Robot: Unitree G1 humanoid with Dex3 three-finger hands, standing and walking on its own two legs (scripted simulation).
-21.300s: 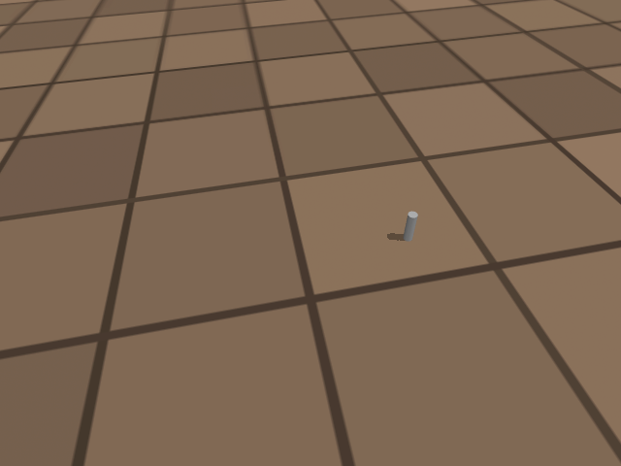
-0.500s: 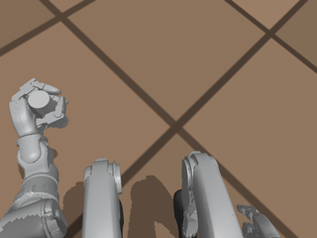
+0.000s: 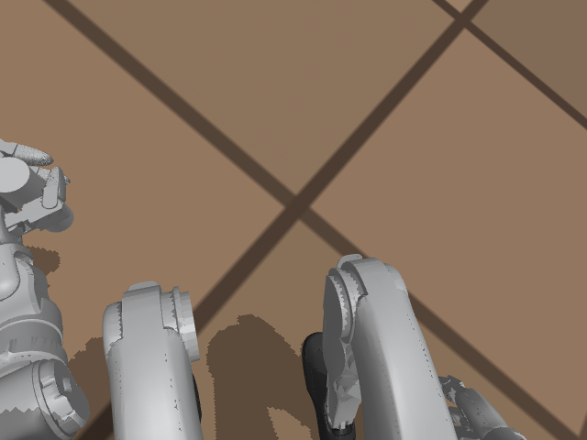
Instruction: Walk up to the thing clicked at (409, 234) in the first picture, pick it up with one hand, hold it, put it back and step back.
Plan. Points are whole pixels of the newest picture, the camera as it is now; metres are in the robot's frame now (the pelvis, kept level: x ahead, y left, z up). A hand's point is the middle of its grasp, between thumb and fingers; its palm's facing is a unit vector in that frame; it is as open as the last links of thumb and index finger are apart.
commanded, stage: crouch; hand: left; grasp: from the side
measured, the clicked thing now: (36, 199) +0.44 +0.30 -0.10
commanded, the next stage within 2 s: lower in 0.24 s
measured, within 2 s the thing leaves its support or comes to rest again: rests again in 1.70 s
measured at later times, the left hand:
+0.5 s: hand (57, 200) +0.45 +0.28 -0.12, palm faces +0.33 -0.95 -0.01, open 5.2 cm
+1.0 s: hand (75, 209) +0.46 +0.28 -0.18, palm faces +0.34 -0.94 -0.03, open 5.2 cm
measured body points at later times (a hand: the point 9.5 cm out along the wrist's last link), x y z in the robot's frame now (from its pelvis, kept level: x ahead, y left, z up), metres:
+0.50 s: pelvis +0.00 +0.01 -0.02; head +0.24 +0.11 +0.35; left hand +0.43 +0.33 -0.12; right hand +0.12 -0.27 -0.10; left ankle +0.09 +0.14 -0.28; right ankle +0.11 -0.12 -0.28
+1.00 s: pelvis -0.01 +0.01 -0.03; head +0.24 +0.14 +0.32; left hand +0.44 +0.33 -0.18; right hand +0.11 -0.27 -0.09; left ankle +0.09 +0.14 -0.28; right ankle +0.11 -0.12 -0.28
